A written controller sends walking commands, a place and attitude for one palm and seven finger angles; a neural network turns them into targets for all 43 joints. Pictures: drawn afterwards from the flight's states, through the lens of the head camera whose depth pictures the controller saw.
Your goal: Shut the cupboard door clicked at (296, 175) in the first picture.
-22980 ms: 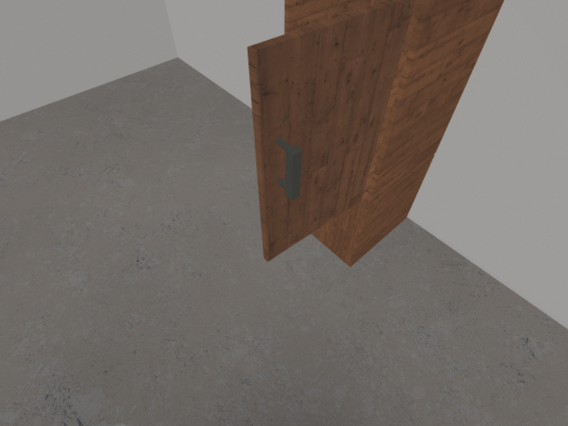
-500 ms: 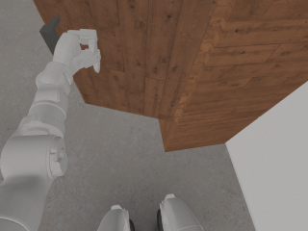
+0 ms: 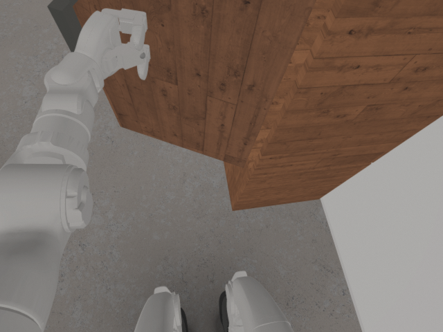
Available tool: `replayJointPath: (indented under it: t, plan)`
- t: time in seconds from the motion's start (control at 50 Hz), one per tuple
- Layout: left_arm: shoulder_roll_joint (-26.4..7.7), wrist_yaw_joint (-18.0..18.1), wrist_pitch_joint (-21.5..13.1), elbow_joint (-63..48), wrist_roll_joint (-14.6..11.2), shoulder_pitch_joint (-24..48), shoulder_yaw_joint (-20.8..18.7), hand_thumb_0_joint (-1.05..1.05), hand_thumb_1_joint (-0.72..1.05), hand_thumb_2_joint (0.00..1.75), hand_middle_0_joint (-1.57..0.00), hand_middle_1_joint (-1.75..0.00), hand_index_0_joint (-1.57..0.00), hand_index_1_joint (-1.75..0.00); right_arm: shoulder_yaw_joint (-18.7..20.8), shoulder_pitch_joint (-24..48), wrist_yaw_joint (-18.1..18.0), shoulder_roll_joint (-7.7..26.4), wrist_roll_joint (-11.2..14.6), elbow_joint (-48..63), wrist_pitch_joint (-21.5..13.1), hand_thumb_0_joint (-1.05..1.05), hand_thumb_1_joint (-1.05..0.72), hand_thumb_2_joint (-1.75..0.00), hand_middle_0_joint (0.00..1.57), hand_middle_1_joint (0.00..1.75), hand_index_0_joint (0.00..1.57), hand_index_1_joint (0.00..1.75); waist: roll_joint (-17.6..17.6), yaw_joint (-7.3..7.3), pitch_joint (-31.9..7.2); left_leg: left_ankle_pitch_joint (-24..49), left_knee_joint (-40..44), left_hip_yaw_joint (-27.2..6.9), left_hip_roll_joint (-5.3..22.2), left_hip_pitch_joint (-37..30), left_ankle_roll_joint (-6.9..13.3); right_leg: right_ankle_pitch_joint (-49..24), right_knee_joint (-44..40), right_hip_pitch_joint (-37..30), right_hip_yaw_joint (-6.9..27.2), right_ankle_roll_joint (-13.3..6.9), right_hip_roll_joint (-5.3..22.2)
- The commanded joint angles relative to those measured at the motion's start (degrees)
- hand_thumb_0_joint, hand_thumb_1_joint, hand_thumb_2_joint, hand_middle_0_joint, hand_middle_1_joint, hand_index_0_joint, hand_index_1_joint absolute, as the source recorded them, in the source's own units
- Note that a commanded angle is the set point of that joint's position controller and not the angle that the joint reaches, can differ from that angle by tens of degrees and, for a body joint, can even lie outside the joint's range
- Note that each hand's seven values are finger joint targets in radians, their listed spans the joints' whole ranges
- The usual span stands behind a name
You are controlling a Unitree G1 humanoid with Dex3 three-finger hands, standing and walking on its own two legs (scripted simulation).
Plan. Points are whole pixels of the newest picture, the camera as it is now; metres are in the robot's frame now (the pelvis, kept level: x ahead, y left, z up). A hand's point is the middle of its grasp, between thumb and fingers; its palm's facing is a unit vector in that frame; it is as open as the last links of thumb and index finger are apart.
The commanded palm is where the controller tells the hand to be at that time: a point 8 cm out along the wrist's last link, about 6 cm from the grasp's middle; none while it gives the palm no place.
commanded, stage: push the door shut along its arc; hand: left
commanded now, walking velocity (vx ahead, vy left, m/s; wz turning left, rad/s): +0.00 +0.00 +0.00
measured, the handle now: (83, 32) +0.61 +0.16 +0.10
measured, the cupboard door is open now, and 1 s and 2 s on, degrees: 63 53 53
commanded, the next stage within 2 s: pull the fist back off the door in 0.16 s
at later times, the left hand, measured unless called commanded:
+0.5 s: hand (160, 41) +0.59 +0.03 +0.10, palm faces +0.01 -1.00 -0.01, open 3.2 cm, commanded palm +0.56 +0.07 +0.10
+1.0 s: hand (155, 86) +0.50 +0.05 +0.09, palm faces -0.05 -1.00 +0.01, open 3.1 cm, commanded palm +0.48 +0.09 +0.10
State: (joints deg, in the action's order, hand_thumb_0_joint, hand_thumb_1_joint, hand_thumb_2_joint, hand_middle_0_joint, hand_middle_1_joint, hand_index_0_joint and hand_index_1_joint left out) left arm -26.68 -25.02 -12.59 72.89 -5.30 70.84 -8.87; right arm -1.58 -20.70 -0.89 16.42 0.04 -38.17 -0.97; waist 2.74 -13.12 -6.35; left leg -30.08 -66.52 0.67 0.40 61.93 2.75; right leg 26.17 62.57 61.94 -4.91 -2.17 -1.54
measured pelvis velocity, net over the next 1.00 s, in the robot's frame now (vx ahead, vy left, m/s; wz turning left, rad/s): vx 0.01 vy -0.01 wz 0.00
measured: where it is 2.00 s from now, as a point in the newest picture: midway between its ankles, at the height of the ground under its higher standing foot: outside the picture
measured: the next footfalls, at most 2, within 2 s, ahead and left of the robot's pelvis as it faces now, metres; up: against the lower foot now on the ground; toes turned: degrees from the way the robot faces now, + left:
none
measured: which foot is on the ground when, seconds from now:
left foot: down 0.00-1.00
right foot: down 0.00-1.00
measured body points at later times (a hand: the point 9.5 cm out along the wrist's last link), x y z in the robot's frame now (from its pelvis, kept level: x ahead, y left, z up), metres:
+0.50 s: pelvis +0.00 +0.00 -0.01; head +0.17 +0.00 +0.41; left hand +0.58 +0.09 +0.10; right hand -0.05 -0.24 -0.12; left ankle +0.00 +0.09 -0.65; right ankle +0.03 -0.10 -0.65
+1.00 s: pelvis +0.01 -0.01 +0.03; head +0.12 +0.00 +0.46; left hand +0.50 +0.10 +0.09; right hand +0.01 -0.28 -0.09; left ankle +0.00 +0.09 -0.65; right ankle +0.03 -0.10 -0.65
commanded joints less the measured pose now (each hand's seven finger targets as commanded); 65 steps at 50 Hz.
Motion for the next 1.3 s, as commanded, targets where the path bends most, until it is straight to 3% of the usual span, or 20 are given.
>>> replayJointPath:
  t: [0.0, 0.24, 0.26, 0.28, 0.36, 0.42, 0.48, 0.56, 0.62, 0.66, 0.7, 0.78, 0.84, 0.92, 0.96, 1.02, 1.1, 1.16, 1.24, 1.28]
  plan:
    - [-2.59, -0.91, -2.57, -11.81, -0.93, 37.17, 0.79, 0.0, 0.9, 0.9, -1.3, -1.5, -1.3, -1.5, 3.26, -11.35, -1.05, 9.91, -0.22, 0.54, -1.41, 0.0, -0.9, -0.9, 0.2, 0.3, 0.2, 0.3, 7.11, -6.28, -31.3, 27.09, 3.25, -5.52, 0.58, -27.4, 0.87, -17.26, -6.16, -4.22, 2.92, -0.16, -1.48]
    - [-5.78, -1.68, 0.07, -9.38, 0.84, 43.09, -0.15, 0.0, 0.9, 0.9, -1.3, -1.5, -1.3, -1.5, 2.88, -12.12, -1.24, 10.23, -0.93, -0.74, -2.68, 0.0, -0.9, -0.9, 0.2, 0.3, 0.2, 0.3, 7.77, -7.62, -35.12, 25.98, 0.24, -5.01, 0.41, -23.97, 1.0, -17.18, -4.35, -4.19, 2.81, -0.13, -1.99]
    - [-10.52, 10.09, 1.12, -8.74, -3.19, 41.45, -13.82, 0.0, 0.9, 0.9, -1.3, -1.5, -1.3, -1.5, 2.25, -16.16, -0.22, 8.69, -1.01, 1.57, -3.01, 0.0, -0.9, -0.9, 0.2, 0.3, 0.2, 0.3, 9.41, -4.47, -35.73, 25.82, 1.63, -6.31, 1.24, -20.95, -0.43, -17.67, -5.15, -6.2, 3.71, -0.06, -1.39]
    - [-5.02, 15.84, 1.71, -6.91, -1.46, 37.99, -9.96, 0.0, 0.9, 0.9, -1.3, -1.5, -1.3, -1.5, 2.1, -16.01, 1.25, 8.25, -1.47, 2.0, -3.06, 0.0, -0.9, -0.9, 0.2, 0.3, 0.2, 0.3, 9.75, -4.87, -35.04, 26.0, 2.49, -6.58, 1.42, -20.72, -0.88, -17.51, -5.05, -5.79, 3.83, 0.34, -1.34]
    - [1.35, 29.81, -2.96, -11.74, 2.01, 33.2, -10.24, 0.0, 0.9, 0.9, -1.3, -1.5, -1.3, -1.5, 3.43, -18.25, 4.87, 7.75, -4.0, 3.29, -1.8, 0.0, -0.9, -0.9, 0.2, 0.3, 0.2, 0.3, 6.8, -3.97, -37.27, 30.09, 3.24, -6.85, 1.59, -23.31, -1.82, -21.31, -4.59, -7.45, 3.26, 1.33, -0.99]
    - [1.36, 36.65, -9.94, -15.3, 9.35, 32.86, -7.41, 0.0, 0.9, 0.9, -1.3, -1.5, -1.3, -1.5, 4.25, -19.04, 6.96, 7.8, -5.48, 2.62, -1.26, 0.0, -0.9, -0.9, 0.2, 0.3, 0.2, 0.3, 6.33, -4.1, -38.68, 31.01, 2.54, -6.4, 1.65, -23.77, -1.94, -22.89, -4.17, -7.57, 3.48, 1.62, -1.06]
    - [-1.72, 35.72, -12.04, -15.15, 12.48, 32.63, -6.86, 0.0, 0.9, 0.9, -1.3, -1.5, -1.3, -1.5, 5.08, -20.08, 7.36, 8.37, -5.08, 1.87, 0.24, 0.0, -0.9, -0.9, 0.2, 0.3, 0.2, 0.3, 4.25, -4.23, -38.1, 27.38, 4.62, -4.9, 0.92, -22.25, -1.22, -23.54, -6.34, -14.01, 4.29, 1.6, -1.03]
    - [-6.52, 32.68, -9.83, -11.8, 9.83, 30.05, -10.89, 0.0, 0.9, 0.9, -1.3, -1.5, -1.3, -1.5, 4.6, -19.31, 6.12, 8.36, -3.57, 2.86, 1.79, 0.0, -0.9, -0.9, 0.2, 0.3, 0.2, 0.3, 2.7, -2.69, -36.69, 23.01, 7.61, -3.24, 0.06, -18.49, -0.83, -24.14, -8.98, -21.88, 5.48, 1.67, -0.88]
    - [-6.0, 32.09, -10.79, -14.3, 7.24, 26.4, -12.27, 0.0, 0.9, 0.9, -1.3, -1.5, -1.3, -1.5, 4.27, -18.31, 5.58, 7.76, -3.23, 4.12, 1.74, 0.0, -0.9, -0.9, 0.2, 0.3, 0.2, 0.3, 3.6, -0.66, -36.73, 23.91, 9.39, -2.7, -0.16, -20.02, -0.99, -25.63, -9.9, -24.72, 5.63, 1.52, -0.83]
    - [-4.09, 31.9, -12.8, -16.48, 6.15, 21.09, -12.17, 0.0, 0.9, 0.9, -1.3, -1.5, -1.3, -1.5, 4.51, -17.91, 5.68, 7.34, -3.27, 4.57, 1.57, 0.0, -0.9, -0.9, 0.2, 0.3, 0.2, 0.3, 2.08, 0.72, -36.83, 26.02, 10.13, -2.31, -0.17, -21.03, -1.16, -28.38, -10.03, -26.95, 5.49, 1.42, -0.88]
    - [1.73, 31.15, -14.46, -16.42, 5.76, 15.27, -8.36, 0.0, 0.9, 0.9, -1.3, -1.5, -1.3, -1.5, 4.77, -17.44, 6.06, 6.91, -3.15, 4.67, 1.21, 0.0, -0.9, -0.9, 0.2, 0.3, 0.2, 0.3, 1.54, 0.94, -34.26, 27.44, 10.72, -1.92, -0.13, -22.57, -1.23, -29.85, -10.59, -26.32, 5.24, 1.38, -0.98]
    - [6.94, 29.28, -13.15, -12.25, 5.68, 6.17, -4.01, 0.0, 0.9, 0.9, -1.3, -1.5, -1.3, -1.5, 5.51, -16.45, 6.28, 7.21, -2.28, 4.02, 2.2, 0.0, -0.9, -0.9, 0.2, 0.3, 0.2, 0.3, -5.23, 0.49, -25.11, 21.03, 12.25, -0.42, -0.44, -17.1, -0.77, -26.86, -13.37, -27.46, 6.11, 1.7, -0.72]
    - [10.3, 28.13, -12.38, -13.53, 3.75, 5.65, -1.7, 0.0, 0.9, 0.9, -1.3, -1.5, -1.3, -1.5, 5.71, -14.59, 5.87, 7.11, -1.46, 4.46, 2.66, 0.0, -0.9, -0.9, 0.2, 0.3, 0.2, 0.3, -3.95, 0.96, -21.91, 18.45, 13.65, -0.1, -0.8, -18.68, -0.9, -23.49, -15.01, -26.13, 5.99, 1.5, -0.48]
    - [14.11, 29.03, -17.16, -25.52, 1.46, 12.24, 1.55, 0.0, 0.9, 0.9, -1.3, -1.5, -1.3, -1.5, 6.19, -11.94, 5.42, 6.55, -1.76, 4.33, 1.65, 0.0, -0.9, -0.9, 0.2, 0.3, 0.2, 0.3, 3.1, 1.25, -27.47, 21.95, 13.06, -1.45, -0.29, -29.01, -1.39, -23.29, -13.59, -21.81, 4.74, 1.14, -0.45]
    - [13.12, 30.27, -19.96, -29.19, 1.6, 12.71, 1.21, 0.0, 0.9, 0.9, -1.3, -1.5, -1.3, -1.5, 6.33, -10.95, 5.34, 6.56, -1.93, 3.94, 1.24, 0.0, -0.9, -0.9, 0.2, 0.3, 0.2, 0.3, 4.23, 1.97, -30.64, 24.44, 12.46, -2.27, 0.0, -32.35, -1.72, -23.66, -12.2, -21.07, 4.35, 1.02, -0.48]
    - [13.21, 32.06, -21.26, -28.1, 3.96, 10.23, 2.19, 0.0, 0.9, 0.9, -1.3, -1.5, -1.3, -1.5, 6.32, -9.98, 5.2, 6.33, -2.08, 3.21, 1.2, 0.0, -0.9, -0.9, 0.2, 0.3, 0.2, 0.3, 2.88, 2.07, -30.11, 25.3, 12.12, -2.64, 0.0, -31.73, -1.76, -24.24, -10.9, -20.57, 4.02, 1.16, -0.28]
    - [12.2, 34.1, -18.37, -21.45, 6.78, 9.69, 2.05, 0.0, 0.9, 0.9, -1.3, -1.5, -1.3, -1.5, 6.02, -8.99, 4.74, 6.65, -1.9, 3.37, 2.36, 0.0, -0.9, -0.9, 0.2, 0.3, 0.2, 0.3, -1.4, 1.09, -24.79, 20.2, 13.26, -2.29, -0.39, -26.76, -1.28, -21.16, -11.73, -20.68, 4.23, 1.47, -0.09]
    - [11.86, 34.76, -15.28, -16.78, 5.65, 9.97, 0.77, 0.0, 0.9, 0.9, -1.3, -1.5, -1.3, -1.5, 5.44, -7.96, 4.21, 6.71, -1.52, 3.81, 2.92, 0.0, -0.9, -0.9, 0.2, 0.3, 0.2, 0.3, -5.24, 0.73, -22.84, 16.58, 14.17, -2.26, -0.71, -22.91, -1.08, -18.86, -12.85, -22.47, 4.51, 1.7, -0.1]
    - [11.97, 34.04, -15.67, -17.53, 3.4, 11.83, -0.67, 0.0, 0.9, 0.9, -1.3, -1.5, -1.3, -1.5, 5.02, -7.31, 3.82, 6.56, -1.78, 4.4, 2.3, 0.0, -0.9, -0.9, 0.2, 0.3, 0.2, 0.3, -4.36, 1.03, -26.55, 19.16, 13.45, -2.36, -0.6, -24.1, -1.24, -20.96, -11.85, -22.98, 4.5, 1.62, 0.03]
    - [8.97, 33.09, -17.31, -21.14, 3.5, 6.11, -3.32, 0.0, 0.9, 0.9, -1.3, -1.5, -1.3, -1.5, 5.17, -7.15, 4.07, 6.61, -1.8, 5.69, 2.13, 0.0, -0.9, -0.9, 0.2, 0.3, 0.2, 0.3, -3.02, 4.34, -30.83, 22.31, 13.84, -1.79, -0.58, -26.39, -1.47, -23.63, -11.4, -26.35, 4.83, 1.26, 0.03]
